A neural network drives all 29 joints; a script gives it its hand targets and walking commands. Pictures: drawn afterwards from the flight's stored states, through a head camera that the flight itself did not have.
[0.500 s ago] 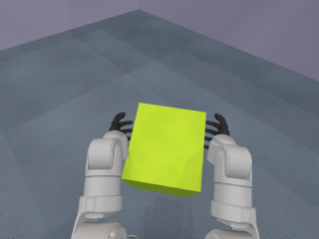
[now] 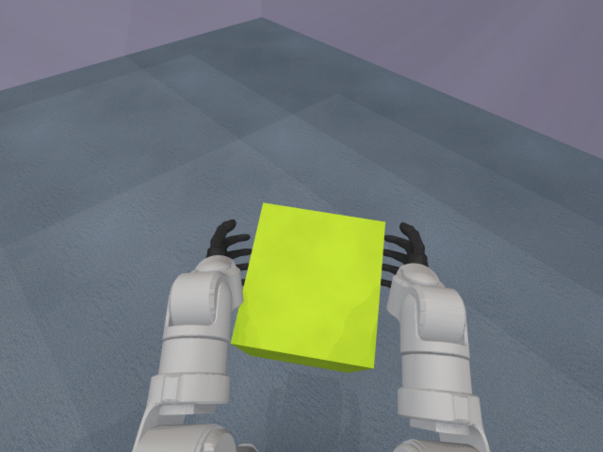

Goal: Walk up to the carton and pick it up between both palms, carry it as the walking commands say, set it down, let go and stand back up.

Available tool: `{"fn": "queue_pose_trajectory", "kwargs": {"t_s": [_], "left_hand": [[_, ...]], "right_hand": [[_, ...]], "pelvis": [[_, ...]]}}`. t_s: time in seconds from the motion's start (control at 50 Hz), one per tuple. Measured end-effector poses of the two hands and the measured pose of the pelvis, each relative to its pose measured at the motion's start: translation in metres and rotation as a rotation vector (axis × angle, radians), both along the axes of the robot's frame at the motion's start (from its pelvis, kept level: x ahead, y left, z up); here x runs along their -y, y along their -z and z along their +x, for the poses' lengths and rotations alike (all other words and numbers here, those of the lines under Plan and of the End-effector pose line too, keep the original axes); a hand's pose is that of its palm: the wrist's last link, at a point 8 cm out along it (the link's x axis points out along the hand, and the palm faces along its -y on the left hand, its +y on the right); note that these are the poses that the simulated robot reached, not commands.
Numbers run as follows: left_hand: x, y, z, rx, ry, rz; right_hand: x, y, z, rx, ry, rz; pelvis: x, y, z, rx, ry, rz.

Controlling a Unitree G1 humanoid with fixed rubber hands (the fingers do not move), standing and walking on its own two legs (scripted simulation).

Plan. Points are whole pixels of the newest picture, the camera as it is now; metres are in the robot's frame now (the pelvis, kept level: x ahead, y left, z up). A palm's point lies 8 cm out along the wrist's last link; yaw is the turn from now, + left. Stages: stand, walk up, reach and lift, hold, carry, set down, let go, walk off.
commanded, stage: carry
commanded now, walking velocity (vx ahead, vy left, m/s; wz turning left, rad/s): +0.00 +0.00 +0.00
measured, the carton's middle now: (309, 296) +0.34 +0.00 +0.00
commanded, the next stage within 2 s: hold in 0.84 s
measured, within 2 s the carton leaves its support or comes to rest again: neither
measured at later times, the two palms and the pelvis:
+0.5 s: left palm (227, 271) +0.32 +0.11 +0.08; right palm (417, 280) +0.32 -0.14 +0.08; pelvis +0.00 -0.01 +0.00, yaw +0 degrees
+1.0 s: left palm (228, 286) +0.32 +0.12 +0.05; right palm (411, 299) +0.31 -0.14 +0.04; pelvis +0.00 -0.01 +0.00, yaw +0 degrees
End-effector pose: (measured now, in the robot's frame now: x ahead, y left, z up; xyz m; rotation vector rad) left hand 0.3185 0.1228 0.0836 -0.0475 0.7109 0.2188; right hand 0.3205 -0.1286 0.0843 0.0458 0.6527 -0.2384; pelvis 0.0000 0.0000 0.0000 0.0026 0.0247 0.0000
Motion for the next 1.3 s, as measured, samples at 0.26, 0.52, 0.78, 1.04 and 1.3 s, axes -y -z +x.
{"fn": "queue_pose_trajectory", "kwargs": {"t_s": [0.26,0.52,0.78,1.04,1.3], "left_hand": [[0.002,0.002,0.001,0.002,-0.004,-0.001],[0.009,0.003,0.002,0.014,0.006,0.001],[0.011,0.005,0.002,0.014,0.006,0.005],[0.004,0.033,-0.003,-0.023,0.069,0.07],[-0.03,0.067,-0.021,-0.085,-0.019,0.001]], "right_hand": [[0.001,0.002,0.0,0.0,-0.002,-0.003],[0.009,0.006,-0.001,0.003,0.002,-0.003],[0.011,0.008,-0.002,0.0,0.001,-0.003],[0.005,0.036,-0.007,-0.059,-0.1,-0.107],[-0.034,0.037,0.011,-0.037,-0.149,-0.087]], "pelvis": [[0.001,0.0,0.0,0.0,0.001,0.0],[0.007,0.0,0.0,0.001,0.006,0.002],[0.008,0.0,0.0,0.002,0.007,0.002],[0.009,-0.002,0.004,0.05,0.005,0.005],[0.001,-0.002,0.001,0.07,0.0,0.002]]}}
